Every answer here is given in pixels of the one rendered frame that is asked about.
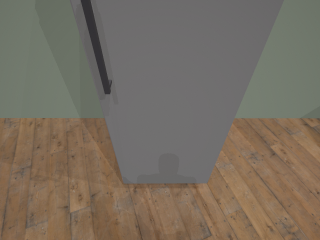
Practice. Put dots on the handle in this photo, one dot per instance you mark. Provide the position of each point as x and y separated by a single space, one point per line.
93 32

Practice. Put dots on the fridge door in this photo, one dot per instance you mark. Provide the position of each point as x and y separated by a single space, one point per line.
179 71

